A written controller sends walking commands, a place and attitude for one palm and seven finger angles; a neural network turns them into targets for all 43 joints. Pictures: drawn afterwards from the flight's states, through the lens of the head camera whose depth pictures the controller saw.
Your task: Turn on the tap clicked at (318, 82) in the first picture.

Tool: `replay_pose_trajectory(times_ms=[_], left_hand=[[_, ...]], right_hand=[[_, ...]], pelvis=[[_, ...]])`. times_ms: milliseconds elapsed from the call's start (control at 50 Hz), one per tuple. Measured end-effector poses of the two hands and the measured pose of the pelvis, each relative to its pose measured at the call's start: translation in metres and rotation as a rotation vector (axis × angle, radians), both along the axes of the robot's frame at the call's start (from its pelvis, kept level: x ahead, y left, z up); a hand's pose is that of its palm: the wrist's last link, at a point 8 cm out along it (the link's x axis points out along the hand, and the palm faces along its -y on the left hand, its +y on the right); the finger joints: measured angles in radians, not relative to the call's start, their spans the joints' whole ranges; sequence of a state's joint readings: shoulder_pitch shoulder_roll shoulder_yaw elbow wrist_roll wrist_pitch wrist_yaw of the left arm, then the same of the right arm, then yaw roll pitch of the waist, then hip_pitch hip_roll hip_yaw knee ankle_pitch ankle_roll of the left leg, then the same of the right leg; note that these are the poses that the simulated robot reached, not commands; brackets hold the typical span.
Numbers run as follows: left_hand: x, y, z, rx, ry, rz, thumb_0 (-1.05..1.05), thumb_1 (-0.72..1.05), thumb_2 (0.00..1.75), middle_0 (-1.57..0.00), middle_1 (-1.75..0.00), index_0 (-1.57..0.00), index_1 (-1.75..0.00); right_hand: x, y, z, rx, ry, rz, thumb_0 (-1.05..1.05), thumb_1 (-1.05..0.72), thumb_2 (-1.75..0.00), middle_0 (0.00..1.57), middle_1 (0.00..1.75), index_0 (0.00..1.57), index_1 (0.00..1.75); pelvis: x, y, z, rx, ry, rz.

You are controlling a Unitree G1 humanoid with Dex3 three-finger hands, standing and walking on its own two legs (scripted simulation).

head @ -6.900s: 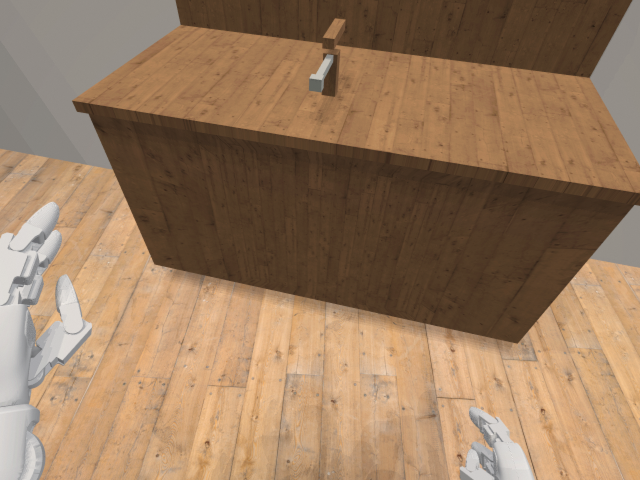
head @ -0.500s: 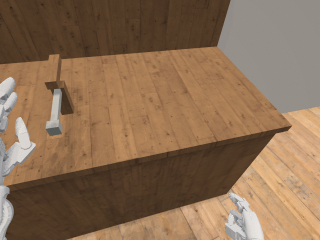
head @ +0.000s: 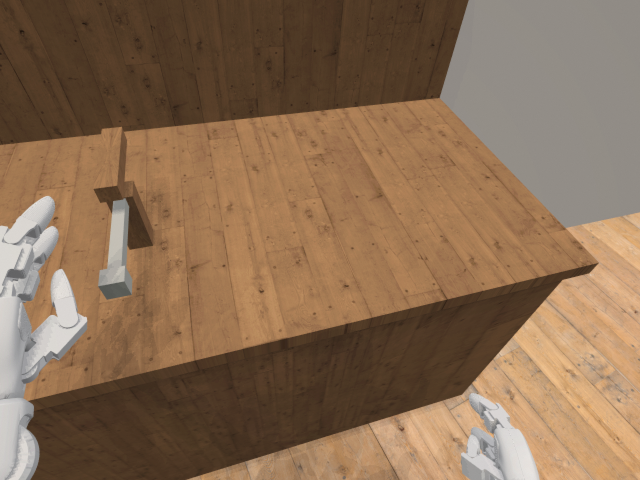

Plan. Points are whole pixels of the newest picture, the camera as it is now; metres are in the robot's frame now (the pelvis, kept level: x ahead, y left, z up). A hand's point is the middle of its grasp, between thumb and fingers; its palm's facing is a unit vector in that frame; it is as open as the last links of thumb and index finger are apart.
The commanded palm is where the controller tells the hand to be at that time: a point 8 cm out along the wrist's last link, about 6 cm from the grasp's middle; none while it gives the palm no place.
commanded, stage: look again from close up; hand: left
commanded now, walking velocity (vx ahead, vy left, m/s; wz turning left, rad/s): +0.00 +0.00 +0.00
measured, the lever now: (116, 282) +0.31 +0.28 +0.08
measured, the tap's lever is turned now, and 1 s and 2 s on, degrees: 0 0 0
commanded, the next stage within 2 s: shuffle to correct the standing spot in 0.30 s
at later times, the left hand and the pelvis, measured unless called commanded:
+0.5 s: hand (44, 318) +0.21 +0.27 +0.16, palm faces +0.42 -0.83 -0.37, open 7.4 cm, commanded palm +0.15 +0.29 +0.17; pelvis -0.01 +0.01 -0.01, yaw -1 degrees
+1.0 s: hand (85, 393) +0.15 +0.21 +0.16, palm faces +0.29 -0.87 -0.41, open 7.4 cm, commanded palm +0.10 +0.25 +0.17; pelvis -0.07 -0.02 -0.02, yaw -3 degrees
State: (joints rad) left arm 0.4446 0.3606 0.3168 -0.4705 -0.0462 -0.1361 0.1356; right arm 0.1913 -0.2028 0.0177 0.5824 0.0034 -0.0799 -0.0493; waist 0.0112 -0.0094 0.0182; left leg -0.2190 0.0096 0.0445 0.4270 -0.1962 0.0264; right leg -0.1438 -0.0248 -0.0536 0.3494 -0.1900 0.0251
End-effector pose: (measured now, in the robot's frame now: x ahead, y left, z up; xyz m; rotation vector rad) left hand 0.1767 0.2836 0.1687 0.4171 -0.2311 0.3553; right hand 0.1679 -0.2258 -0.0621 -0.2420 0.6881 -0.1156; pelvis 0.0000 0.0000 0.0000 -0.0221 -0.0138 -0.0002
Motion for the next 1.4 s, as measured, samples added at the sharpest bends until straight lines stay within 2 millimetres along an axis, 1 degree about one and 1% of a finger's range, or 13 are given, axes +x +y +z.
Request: replay_pose_trajectory(times_ms=[60, 160, 300, 380, 500, 580, 740, 840, 960, 1060, 1160, 1260, 1400], left_hand=[[0.0, 0.005, 0.002, 0.065, 0.015, 0.004, 0.01, 0.89, 0.9, -0.21, -0.3, -0.21, -0.3], [0.014, 0.04, 0.019, 0.119, -0.101, 0.075, 0.01, 0.89, 0.9, -0.22, -0.3, -0.21, -0.3], [0.002, -0.009, -0.01, 0.008, 0.002, -0.11, 0.01, 0.9, 0.9, -0.21, -0.3, -0.2, -0.3], [-0.003, -0.001, -0.014, 0.043, 0.022, -0.116, 0.01, 0.89, 0.9, -0.22, -0.31, -0.21, -0.3], [-0.004, 0.028, 0.005, 0.067, -0.091, 0.006, 0.01, 0.89, 0.9, -0.22, -0.31, -0.22, -0.3], [-0.004, 0.017, 0.011, 0.043, -0.146, -0.012, 0.01, 0.89, 0.9, -0.21, -0.3, -0.21, -0.3], [-0.01, -0.014, -0.001, 0.071, -0.053, -0.112, 0.01, 0.89, 0.9, -0.21, -0.3, -0.21, -0.3], [-0.031, -0.024, 0.0, 0.117, -0.041, -0.128, 0.01, 0.89, 0.9, -0.21, -0.3, -0.21, -0.3], [-0.054, -0.035, 0.008, 0.12, -0.108, -0.163, 0.01, 0.89, 0.9, -0.22, -0.3, -0.21, -0.3], [-0.059, -0.021, 0.003, 0.092, -0.09, -0.129, 0.01, 0.89, 0.9, -0.22, -0.31, -0.21, -0.3], [-0.057, 0.0, -0.001, 0.075, -0.061, -0.08, 0.01, 0.89, 0.9, -0.22, -0.31, -0.21, -0.3], [-0.066, 0.005, 0.008, 0.106, -0.104, -0.077, 0.01, 0.89, 0.9, -0.21, -0.3, -0.21, -0.3], [-0.096, 0.006, 0.011, 0.124, -0.079, -0.065, 0.01, 0.89, 0.9, -0.21, -0.3, -0.21, -0.3]], right_hand=[[0.0, -0.002, 0.0, -0.019, 0.004, 0.016, 0.01, -0.91, -0.9, 0.2, 0.3, 0.2, 0.3], [-0.007, 0.001, -0.006, -0.003, 0.024, 0.055, 0.01, -0.91, -0.9, 0.2, 0.3, 0.2, 0.3], [-0.022, 0.008, -0.01, 0.042, -0.006, 0.005, 0.01, -0.91, -0.9, 0.2, 0.3, 0.2, 0.3], [-0.028, 0.014, -0.01, 0.03, 0.02, -0.005, 0.01, -0.91, -0.9, 0.2, 0.3, 0.2, 0.3], [-0.024, 0.019, -0.009, 0.013, 0.027, 0.034, 0.01, -0.91, -0.9, 0.2, 0.3, 0.2, 0.3], [-0.015, 0.021, -0.005, 0.021, -0.009, 0.057, 0.01, -0.91, -0.9, 0.2, 0.3, 0.2, 0.3], [-0.012, 0.014, -0.001, 0.055, -0.069, 0.061, 0.01, -0.91, -0.9, 0.2, 0.3, 0.2, 0.3], [-0.028, -0.002, -0.008, 0.039, -0.054, 0.059, 0.01, -0.91, -0.9, 0.2, 0.3, 0.2, 0.3], [-0.068, -0.026, -0.016, -0.024, 0.008, 0.0, 0.01, -0.91, -0.9, 0.2, 0.3, 0.2, 0.3], [-0.106, -0.034, -0.019, -0.051, 0.054, -0.083, 0.01, -0.91, -0.9, 0.2, 0.3, 0.2, 0.3], [-0.132, -0.024, -0.018, -0.037, 0.065, -0.128, 0.01, -0.91, -0.9, 0.2, 0.3, 0.2, 0.3], [-0.137, -0.008, -0.023, 0.016, 0.042, -0.106, 0.01, -0.91, -0.9, 0.2, 0.3, 0.2, 0.3], [-0.124, 0.013, -0.03, 0.077, 0.039, -0.02, 0.01, -0.91, -0.9, 0.2, 0.3, 0.2, 0.3]], pelvis=[[-0.002, -0.001, -0.001, -0.005, 0.004, 0.006], [-0.014, -0.003, -0.003, -0.004, 0.007, -0.011], [-0.012, 0.011, -0.005, 0.001, -0.006, -0.026], [-0.011, 0.01, -0.006, 0.003, -0.011, -0.017], [-0.012, 0.009, -0.006, -0.002, -0.016, -0.012], [-0.016, 0.008, -0.006, 0.0, -0.015, -0.023], [-0.034, -0.006, -0.01, -0.005, -0.009, -0.041], [-0.051, -0.019, -0.015, -0.019, 0.001, -0.042], [-0.067, -0.021, -0.018, -0.01, 0.008, -0.043], [-0.074, -0.01, -0.016, -0.005, -0.014, -0.054], [-0.079, 0.003, -0.013, -0.021, -0.039, -0.052], [-0.085, 0.007, -0.016, -0.018, -0.06, -0.03], [-0.091, 0.008, -0.016, -0.019, -0.064, -0.006]])
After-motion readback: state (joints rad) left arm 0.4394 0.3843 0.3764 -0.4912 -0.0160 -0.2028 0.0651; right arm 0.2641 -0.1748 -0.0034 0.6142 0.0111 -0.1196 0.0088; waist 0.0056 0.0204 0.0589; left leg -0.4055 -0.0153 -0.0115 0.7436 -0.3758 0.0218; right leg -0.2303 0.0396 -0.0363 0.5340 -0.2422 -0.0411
